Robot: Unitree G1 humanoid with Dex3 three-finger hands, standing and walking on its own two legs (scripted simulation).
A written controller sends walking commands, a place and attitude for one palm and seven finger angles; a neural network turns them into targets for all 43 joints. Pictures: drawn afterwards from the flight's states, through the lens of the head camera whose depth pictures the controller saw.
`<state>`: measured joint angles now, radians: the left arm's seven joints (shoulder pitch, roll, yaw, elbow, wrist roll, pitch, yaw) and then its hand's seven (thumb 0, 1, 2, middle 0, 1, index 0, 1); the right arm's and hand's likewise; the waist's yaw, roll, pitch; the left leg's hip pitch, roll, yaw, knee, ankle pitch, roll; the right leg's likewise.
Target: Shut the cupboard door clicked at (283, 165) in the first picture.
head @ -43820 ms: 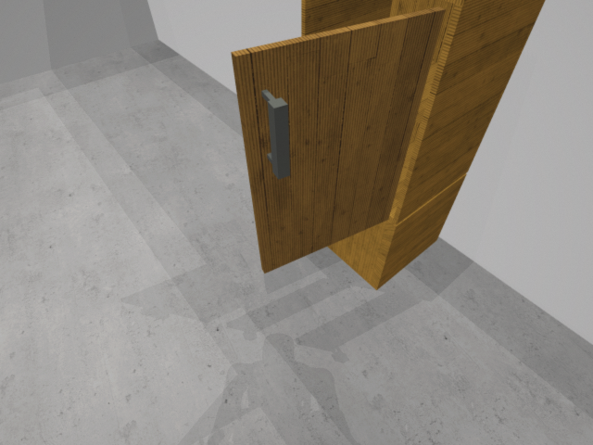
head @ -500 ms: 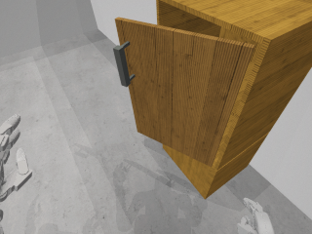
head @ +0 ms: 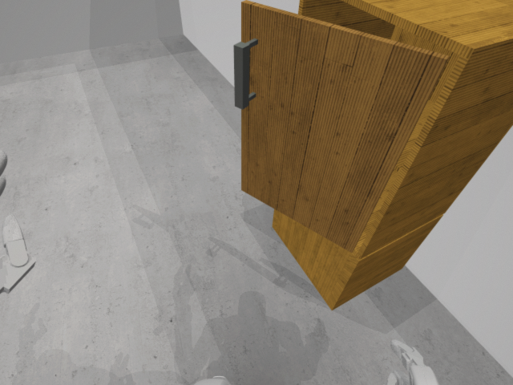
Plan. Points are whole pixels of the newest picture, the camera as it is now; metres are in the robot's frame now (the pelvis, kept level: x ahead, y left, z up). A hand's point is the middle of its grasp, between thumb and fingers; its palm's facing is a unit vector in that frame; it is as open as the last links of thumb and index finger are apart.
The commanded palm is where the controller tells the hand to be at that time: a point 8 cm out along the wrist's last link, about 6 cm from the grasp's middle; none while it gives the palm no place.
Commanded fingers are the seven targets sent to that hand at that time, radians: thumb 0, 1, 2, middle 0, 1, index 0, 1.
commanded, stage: step back with the hand held close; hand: left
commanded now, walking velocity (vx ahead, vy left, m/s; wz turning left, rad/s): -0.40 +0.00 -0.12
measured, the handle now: (247, 74) +0.75 +0.06 +0.13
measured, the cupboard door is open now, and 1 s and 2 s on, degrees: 25 25 25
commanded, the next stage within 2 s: stop stepping back and stand still in 0.36 s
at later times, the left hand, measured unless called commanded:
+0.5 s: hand out of the picture +0.07 +0.29 +0.19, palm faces +0.42 -0.82 -0.39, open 7.4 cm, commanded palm +0.02 +0.33 +0.19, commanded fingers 0.00 0.90 0.90 -0.20 -0.30 -0.20 -0.30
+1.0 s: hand out of the picture -0.06 +0.34 +0.21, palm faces +0.33 -0.82 -0.47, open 7.4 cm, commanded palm -0.09 +0.37 +0.19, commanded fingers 0.00 0.90 0.90 -0.20 -0.30 -0.20 -0.30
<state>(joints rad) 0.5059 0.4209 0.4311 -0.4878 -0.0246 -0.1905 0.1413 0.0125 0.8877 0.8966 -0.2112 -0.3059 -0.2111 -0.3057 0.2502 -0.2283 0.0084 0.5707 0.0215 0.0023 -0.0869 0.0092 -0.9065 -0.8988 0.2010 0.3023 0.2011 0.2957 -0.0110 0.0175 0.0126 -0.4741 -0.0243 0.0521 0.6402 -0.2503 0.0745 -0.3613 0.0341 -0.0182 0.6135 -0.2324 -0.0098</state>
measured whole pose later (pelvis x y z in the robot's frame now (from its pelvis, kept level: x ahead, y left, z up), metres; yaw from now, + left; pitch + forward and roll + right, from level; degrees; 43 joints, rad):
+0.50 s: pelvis -0.14 +0.04 -0.01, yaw -5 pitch +4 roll -4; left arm 0.47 0.45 0.47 -0.59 -0.08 -0.25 0.15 0.01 0.89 0.90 -0.21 -0.31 -0.21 -0.31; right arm 0.10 -0.16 0.02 0.62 0.00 -0.12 -0.03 0.01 -0.91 -0.90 0.20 0.30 0.20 0.30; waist 0.07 -0.01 -0.03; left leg -0.67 0.09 0.20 0.48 -0.09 -0.03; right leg -0.11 0.06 -0.01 0.51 -0.51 -0.05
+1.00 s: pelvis -0.28 +0.10 +0.02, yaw -10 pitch +0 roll +0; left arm 0.59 0.50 0.47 -0.56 -0.03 -0.22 0.15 0.01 0.88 0.90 -0.22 -0.31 -0.22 -0.31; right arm 0.32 -0.21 -0.02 0.69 0.00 -0.02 -0.07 0.01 -0.91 -0.90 0.20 0.30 0.20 0.30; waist 0.01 -0.08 -0.09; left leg -0.56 0.05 0.06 1.05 -0.39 -0.01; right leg -0.32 0.00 -0.08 0.52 -0.36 -0.10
